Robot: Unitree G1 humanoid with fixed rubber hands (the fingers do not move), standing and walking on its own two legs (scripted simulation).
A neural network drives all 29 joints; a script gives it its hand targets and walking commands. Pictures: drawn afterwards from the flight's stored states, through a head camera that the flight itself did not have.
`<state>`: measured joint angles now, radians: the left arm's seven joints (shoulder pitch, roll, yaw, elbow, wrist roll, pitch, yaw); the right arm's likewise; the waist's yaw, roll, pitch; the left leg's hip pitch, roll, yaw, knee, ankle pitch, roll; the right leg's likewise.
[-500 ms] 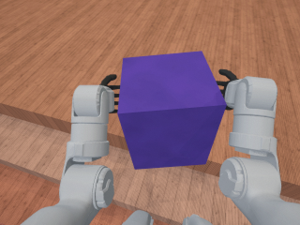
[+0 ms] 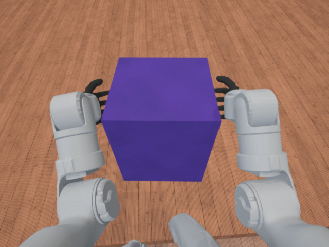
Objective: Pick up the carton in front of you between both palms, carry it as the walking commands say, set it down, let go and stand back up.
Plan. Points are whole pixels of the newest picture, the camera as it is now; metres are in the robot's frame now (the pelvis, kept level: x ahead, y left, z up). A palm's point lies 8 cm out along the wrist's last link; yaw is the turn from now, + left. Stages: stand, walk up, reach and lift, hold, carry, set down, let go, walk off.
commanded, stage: carry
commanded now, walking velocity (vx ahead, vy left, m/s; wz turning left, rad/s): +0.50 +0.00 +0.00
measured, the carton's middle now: (162, 123) +0.39 -0.07 +0.06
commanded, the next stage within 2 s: none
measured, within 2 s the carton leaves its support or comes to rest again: neither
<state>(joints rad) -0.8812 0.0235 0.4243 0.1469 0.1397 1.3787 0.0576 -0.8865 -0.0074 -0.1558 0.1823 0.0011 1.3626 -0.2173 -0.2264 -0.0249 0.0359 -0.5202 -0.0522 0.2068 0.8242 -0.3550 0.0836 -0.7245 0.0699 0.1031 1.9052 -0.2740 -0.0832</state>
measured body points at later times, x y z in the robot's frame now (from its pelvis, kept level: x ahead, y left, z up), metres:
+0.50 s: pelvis +0.31 -0.12 +0.17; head +0.35 -0.12 +0.62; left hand +0.67 +0.07 +0.31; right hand +0.72 -0.22 +0.32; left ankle +0.31 -0.01 -0.39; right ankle +0.38 -0.20 -0.53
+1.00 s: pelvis +0.61 -0.09 +0.21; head +0.62 -0.08 +0.66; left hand +0.99 +0.04 +0.33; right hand +0.97 -0.26 +0.33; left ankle +0.66 -0.01 -0.53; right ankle +0.59 -0.22 -0.45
